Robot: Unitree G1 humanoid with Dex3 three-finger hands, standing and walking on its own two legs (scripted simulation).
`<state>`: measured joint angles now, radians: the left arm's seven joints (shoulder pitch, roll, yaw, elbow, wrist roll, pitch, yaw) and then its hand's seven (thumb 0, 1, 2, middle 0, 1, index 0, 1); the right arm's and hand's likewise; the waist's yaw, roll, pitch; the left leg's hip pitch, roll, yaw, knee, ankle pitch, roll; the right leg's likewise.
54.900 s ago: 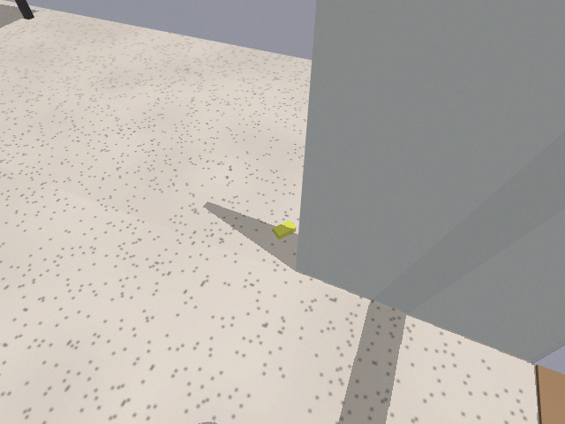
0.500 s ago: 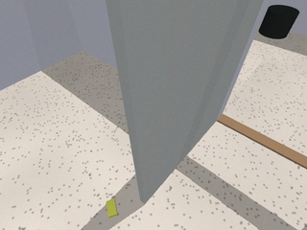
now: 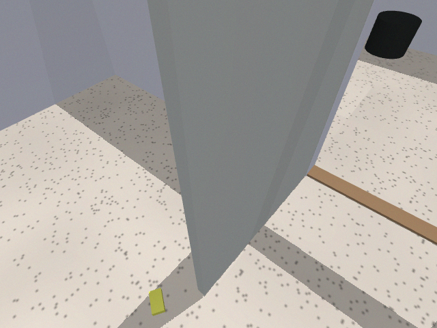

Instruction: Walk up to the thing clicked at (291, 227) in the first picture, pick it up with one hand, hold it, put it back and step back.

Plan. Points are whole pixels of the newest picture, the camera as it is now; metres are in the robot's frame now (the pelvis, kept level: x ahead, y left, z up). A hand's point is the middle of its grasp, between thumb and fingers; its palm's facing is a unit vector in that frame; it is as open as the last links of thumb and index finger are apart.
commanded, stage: stand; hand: left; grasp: from above
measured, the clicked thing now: (157, 301) +0.38 +0.27 -0.77
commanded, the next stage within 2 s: step back in 0.14 s
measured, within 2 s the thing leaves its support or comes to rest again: neither
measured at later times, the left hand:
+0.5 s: hand out of the picture +0.02 +0.25 -0.17, palm faces -0.04 -0.90 -0.44, open 7.4 cm
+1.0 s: hand out of the picture -0.07 +0.28 -0.17, palm faces +0.04 -0.93 -0.36, open 7.4 cm
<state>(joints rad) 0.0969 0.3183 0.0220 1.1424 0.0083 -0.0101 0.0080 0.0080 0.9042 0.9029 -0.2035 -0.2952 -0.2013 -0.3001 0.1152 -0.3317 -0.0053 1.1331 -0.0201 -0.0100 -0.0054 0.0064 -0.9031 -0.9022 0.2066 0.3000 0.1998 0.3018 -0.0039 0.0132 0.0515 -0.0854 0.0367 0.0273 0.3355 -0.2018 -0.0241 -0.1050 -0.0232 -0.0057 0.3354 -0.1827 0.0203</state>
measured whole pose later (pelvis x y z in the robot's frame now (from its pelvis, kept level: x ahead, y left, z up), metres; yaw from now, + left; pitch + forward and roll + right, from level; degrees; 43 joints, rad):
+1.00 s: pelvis -0.17 +0.01 -0.01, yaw +2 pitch -1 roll -2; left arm 0.13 0.39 0.08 0.88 0.00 0.06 0.03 0.01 0.90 0.90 -0.20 -0.30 -0.20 -0.30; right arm 0.19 -0.36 -0.03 0.94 -0.05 0.05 0.00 0.01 -0.90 -0.90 0.21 0.30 0.20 0.30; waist -0.01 -0.03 0.13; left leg -0.24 0.00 -0.02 0.55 -0.29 0.03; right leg -0.52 0.14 0.16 1.20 -0.45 -0.01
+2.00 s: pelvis -0.47 +0.00 -0.03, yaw -7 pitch -3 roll -1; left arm 0.20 0.39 0.08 0.88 0.02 0.05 0.01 0.01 0.90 0.90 -0.20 -0.30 -0.20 -0.30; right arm 0.08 -0.40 -0.05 0.80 -0.03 0.04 -0.01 0.01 -0.90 -0.90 0.21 0.30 0.20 0.30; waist 0.02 0.01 0.19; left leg -0.43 0.07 0.02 0.66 -0.17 -0.01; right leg -0.21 0.03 0.05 0.67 -0.42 0.01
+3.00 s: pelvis -0.64 +0.01 -0.02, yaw -1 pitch -2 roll +1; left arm 0.23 0.38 0.04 0.99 0.02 -0.01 0.00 0.01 0.90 0.90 -0.21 -0.30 -0.20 -0.30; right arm 0.19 -0.36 -0.06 0.99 -0.04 -0.01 0.02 0.01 -0.90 -0.90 0.21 0.30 0.20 0.30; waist 0.03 -0.01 0.07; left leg -0.24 -0.01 0.01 0.55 -0.28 0.01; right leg -0.24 -0.05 0.03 0.66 -0.40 0.01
